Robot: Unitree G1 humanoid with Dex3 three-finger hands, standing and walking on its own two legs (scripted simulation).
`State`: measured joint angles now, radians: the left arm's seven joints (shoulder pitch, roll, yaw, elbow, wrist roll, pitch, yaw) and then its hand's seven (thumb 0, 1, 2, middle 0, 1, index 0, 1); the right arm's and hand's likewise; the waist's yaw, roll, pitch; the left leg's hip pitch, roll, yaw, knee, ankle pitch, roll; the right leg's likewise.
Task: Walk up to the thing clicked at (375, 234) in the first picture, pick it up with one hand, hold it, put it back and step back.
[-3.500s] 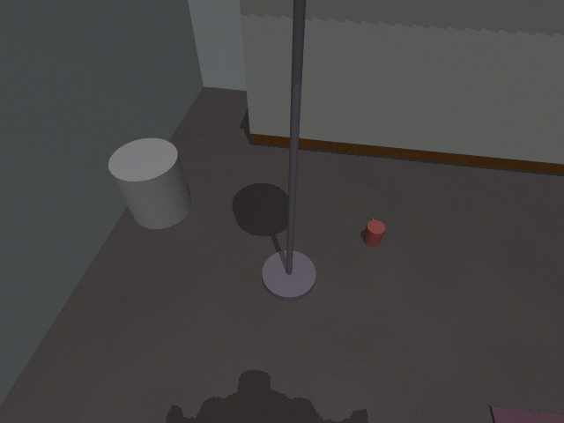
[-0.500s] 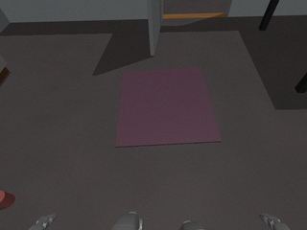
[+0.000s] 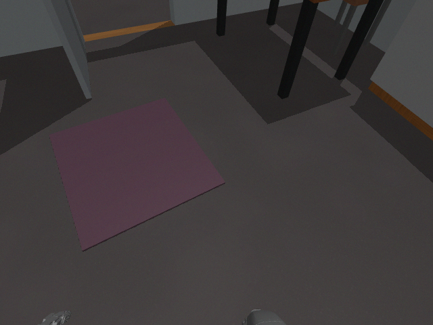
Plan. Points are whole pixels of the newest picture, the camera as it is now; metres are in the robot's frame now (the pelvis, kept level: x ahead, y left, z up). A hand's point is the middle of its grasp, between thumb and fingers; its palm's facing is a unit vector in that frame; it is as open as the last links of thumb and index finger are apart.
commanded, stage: walk up
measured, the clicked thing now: out of the picture -0.07 +1.01 -0.72
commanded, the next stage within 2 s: none
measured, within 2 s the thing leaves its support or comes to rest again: neither
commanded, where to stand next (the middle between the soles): +0.08 -0.02 m, yaw -26 degrees
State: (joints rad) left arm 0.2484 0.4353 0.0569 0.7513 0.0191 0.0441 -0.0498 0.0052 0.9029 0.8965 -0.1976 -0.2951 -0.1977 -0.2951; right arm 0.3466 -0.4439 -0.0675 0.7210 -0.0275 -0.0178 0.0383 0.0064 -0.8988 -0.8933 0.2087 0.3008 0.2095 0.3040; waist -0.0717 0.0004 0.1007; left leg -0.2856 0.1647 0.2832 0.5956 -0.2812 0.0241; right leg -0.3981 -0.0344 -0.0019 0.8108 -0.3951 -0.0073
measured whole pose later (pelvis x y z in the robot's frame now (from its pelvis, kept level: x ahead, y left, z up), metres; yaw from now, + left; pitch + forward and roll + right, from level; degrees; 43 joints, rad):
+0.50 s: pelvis +0.02 +0.00 -0.02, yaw -16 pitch -2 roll +0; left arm 0.24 0.42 0.04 0.79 0.01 0.01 0.02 0.01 0.90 0.90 -0.20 -0.30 -0.20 -0.30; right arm 0.24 -0.38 -0.04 0.78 -0.02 -0.03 0.02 0.01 -0.90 -0.89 0.21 0.30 0.21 0.30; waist -0.01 -0.01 0.14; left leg -0.39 0.07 0.08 0.79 -0.35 0.01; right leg -0.48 0.08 0.12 1.09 -0.52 -0.02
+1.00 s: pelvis +0.02 -0.01 -0.02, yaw -24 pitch -2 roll +0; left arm 0.19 0.39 0.02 0.91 0.01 -0.04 0.01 0.00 0.90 0.90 -0.20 -0.30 -0.20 -0.30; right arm 0.19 -0.38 -0.01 0.92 -0.01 -0.01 0.03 0.01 -0.90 -0.89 0.21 0.30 0.21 0.30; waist -0.02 0.02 0.10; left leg -0.37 0.09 0.04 0.79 -0.38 -0.03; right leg -0.37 0.04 0.09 0.78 -0.36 0.01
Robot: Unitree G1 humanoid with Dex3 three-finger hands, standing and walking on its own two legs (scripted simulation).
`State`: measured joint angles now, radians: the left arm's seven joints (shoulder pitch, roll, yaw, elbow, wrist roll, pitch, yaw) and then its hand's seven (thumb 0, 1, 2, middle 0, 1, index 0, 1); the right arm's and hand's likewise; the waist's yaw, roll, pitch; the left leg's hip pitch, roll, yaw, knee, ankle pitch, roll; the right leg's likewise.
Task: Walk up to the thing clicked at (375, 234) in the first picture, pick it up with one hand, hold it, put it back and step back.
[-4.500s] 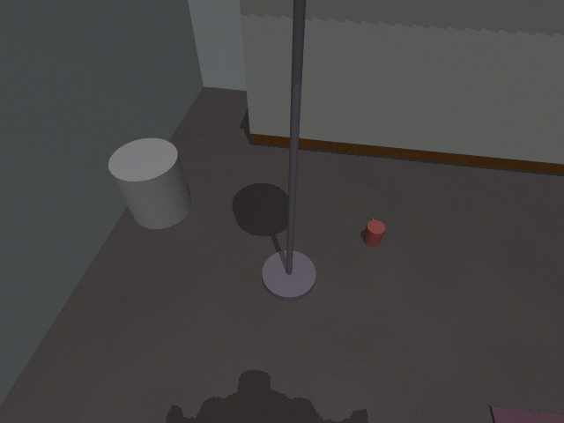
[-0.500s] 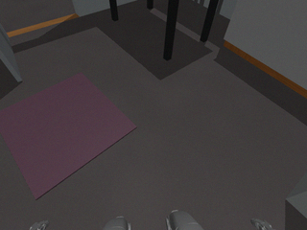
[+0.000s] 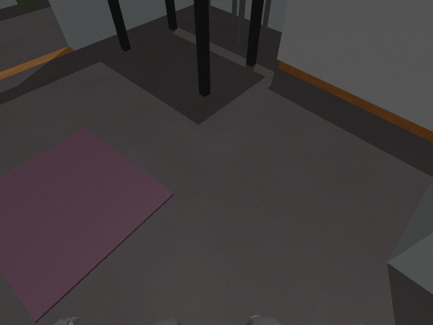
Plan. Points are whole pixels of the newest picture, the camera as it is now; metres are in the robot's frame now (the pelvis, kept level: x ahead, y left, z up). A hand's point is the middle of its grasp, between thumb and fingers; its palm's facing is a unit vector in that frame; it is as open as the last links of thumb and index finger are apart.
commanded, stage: walk up
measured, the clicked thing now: out of the picture -0.49 +0.90 -0.69
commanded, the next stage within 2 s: stand in 1.32 s
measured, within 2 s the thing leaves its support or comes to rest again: neither
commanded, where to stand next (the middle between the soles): +0.07 +0.02 m, yaw -3 degrees
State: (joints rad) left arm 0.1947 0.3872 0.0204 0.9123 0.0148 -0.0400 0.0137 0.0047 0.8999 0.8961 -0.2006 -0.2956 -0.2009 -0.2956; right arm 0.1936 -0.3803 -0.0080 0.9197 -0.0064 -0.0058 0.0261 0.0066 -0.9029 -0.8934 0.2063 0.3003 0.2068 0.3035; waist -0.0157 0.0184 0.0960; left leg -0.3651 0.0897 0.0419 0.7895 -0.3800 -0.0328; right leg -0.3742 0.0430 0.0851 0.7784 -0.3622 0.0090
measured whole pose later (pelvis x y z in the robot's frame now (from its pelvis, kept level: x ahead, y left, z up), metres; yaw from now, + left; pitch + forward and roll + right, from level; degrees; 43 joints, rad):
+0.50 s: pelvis +0.01 +0.01 +0.02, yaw -4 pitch -2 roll +1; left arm 0.12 0.36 0.00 1.06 0.01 -0.02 0.00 0.00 0.90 0.90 -0.20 -0.30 -0.20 -0.30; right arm 0.08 -0.39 -0.02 1.07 0.00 0.00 0.03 0.01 -0.90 -0.89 0.21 0.30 0.21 0.30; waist -0.02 0.01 0.08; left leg -0.23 0.08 0.13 0.54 -0.27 -0.03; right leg -0.29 0.04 0.16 0.57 -0.25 0.02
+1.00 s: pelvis +0.02 +0.01 +0.03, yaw -6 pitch -2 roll +1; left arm 0.09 0.36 0.00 1.05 0.02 -0.02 0.01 0.00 0.90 0.90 -0.20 -0.30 -0.20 -0.30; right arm 0.04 -0.38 -0.04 1.08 0.01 0.02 0.03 0.01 -0.90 -0.89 0.21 0.30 0.21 0.30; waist -0.03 0.01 0.10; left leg -0.20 0.09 0.16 0.52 -0.28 -0.03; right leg -0.27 0.05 0.19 0.55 -0.25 0.02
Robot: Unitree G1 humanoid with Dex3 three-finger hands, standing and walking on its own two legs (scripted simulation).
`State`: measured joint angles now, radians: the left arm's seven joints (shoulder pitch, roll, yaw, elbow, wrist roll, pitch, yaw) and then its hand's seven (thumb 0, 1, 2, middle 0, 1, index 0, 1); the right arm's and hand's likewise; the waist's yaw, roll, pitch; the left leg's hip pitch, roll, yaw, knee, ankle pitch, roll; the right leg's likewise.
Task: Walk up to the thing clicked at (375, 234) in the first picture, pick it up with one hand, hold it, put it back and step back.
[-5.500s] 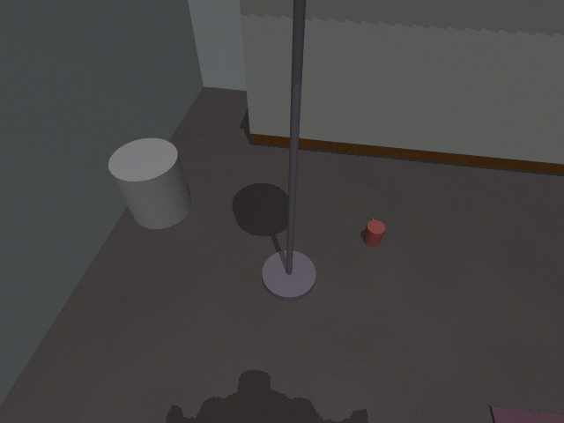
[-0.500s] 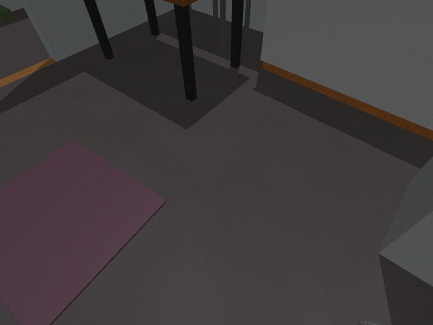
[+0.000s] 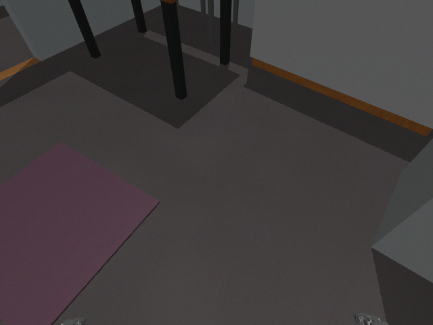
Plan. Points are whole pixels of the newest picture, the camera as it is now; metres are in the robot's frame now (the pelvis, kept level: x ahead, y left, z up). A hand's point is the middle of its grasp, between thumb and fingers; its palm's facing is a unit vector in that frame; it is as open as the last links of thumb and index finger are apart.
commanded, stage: walk up
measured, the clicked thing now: out of the picture -0.60 +0.83 -0.72
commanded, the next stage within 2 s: stand in 0.32 s
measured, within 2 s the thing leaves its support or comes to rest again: neither
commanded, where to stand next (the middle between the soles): +0.05 +0.01 m, yaw +3 degrees
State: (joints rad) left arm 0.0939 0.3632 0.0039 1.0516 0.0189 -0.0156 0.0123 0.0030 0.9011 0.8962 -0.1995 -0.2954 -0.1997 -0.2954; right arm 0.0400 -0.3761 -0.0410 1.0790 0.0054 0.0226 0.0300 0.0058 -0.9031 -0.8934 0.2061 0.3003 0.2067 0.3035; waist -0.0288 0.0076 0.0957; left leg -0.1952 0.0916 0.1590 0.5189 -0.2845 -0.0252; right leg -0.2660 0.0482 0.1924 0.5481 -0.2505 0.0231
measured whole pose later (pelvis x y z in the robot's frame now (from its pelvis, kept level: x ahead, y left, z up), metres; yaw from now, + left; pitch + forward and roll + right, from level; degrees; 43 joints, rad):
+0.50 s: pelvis +0.01 +0.01 +0.01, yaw +2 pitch -2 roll +1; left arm 0.09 0.34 -0.01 1.08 0.01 -0.01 0.00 0.00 0.90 0.90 -0.20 -0.30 -0.20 -0.30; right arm 0.08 -0.36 -0.04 1.10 0.00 0.01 0.02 0.01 -0.90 -0.89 0.21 0.30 0.21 0.30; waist -0.04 0.01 0.08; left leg -0.14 0.07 0.13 0.44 -0.25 -0.02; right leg -0.20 0.02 0.17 0.46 -0.23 0.03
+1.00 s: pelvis +0.01 +0.01 +0.01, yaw +4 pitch -2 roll +0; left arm 0.11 0.35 -0.01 1.13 0.02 -0.02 0.00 0.00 0.90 0.90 -0.20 -0.30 -0.20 -0.30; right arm 0.09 -0.35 -0.03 1.14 -0.01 0.00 0.02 0.01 -0.90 -0.89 0.21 0.30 0.21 0.30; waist -0.02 0.00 0.05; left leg -0.11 0.05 0.10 0.34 -0.19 -0.02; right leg -0.15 0.00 0.13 0.36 -0.18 0.04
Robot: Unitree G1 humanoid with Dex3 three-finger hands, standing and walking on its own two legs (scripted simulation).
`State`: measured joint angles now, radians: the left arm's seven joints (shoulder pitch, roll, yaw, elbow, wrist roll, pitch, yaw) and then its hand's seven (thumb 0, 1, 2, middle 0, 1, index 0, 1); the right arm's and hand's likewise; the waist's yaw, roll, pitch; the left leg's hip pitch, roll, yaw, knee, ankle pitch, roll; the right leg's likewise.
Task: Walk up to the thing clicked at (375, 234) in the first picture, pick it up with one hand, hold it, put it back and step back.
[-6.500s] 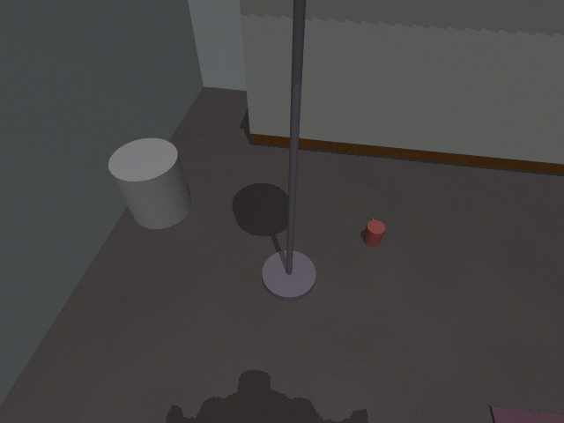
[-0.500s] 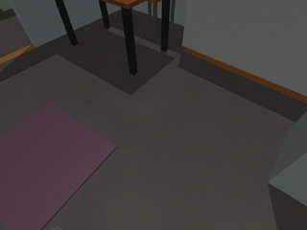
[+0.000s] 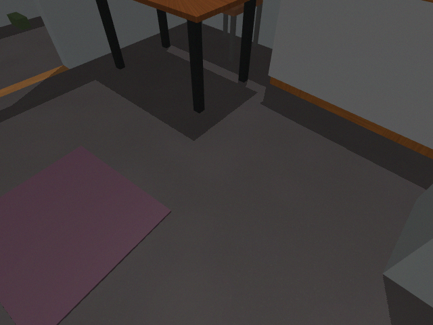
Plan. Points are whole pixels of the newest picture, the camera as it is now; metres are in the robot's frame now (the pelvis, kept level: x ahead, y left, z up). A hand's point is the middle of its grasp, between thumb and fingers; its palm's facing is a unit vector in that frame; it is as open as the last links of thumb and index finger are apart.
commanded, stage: stand
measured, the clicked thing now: out of the picture -0.54 +0.87 -0.73
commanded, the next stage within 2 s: walk up in 1.92 s
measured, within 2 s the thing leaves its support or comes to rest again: neither
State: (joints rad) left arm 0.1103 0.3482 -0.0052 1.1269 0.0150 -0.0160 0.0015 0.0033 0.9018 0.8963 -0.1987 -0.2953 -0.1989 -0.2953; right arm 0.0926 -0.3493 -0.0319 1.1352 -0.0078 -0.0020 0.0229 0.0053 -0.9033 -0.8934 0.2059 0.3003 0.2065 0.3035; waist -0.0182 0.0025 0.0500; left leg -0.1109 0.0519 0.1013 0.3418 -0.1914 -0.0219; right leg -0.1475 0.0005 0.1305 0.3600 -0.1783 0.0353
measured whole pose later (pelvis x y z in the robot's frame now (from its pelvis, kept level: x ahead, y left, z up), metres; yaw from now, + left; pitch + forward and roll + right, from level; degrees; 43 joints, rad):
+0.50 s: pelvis +0.00 +0.00 +0.00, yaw +1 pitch -2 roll +0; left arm 0.11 0.35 -0.01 1.11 0.01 -0.01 0.00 0.00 0.90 0.90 -0.20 -0.30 -0.20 -0.30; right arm 0.11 -0.35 -0.02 1.14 -0.01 0.00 0.02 0.01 -0.90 -0.89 0.21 0.30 0.21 0.30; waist -0.02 0.00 0.06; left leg -0.12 0.04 0.08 0.34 -0.19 -0.02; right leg -0.14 -0.01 0.11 0.35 -0.18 0.04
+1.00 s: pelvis +0.01 +0.00 +0.00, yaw +2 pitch -2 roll +0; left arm 0.10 0.35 -0.01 1.11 0.01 -0.01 0.00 0.00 0.90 0.90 -0.20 -0.30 -0.20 -0.30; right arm 0.09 -0.35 -0.02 1.13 0.00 0.00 0.02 0.00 -0.90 -0.89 0.21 0.30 0.21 0.30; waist -0.02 0.00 0.05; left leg -0.11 0.04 0.07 0.34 -0.20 -0.02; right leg -0.12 -0.01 0.10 0.34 -0.19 0.04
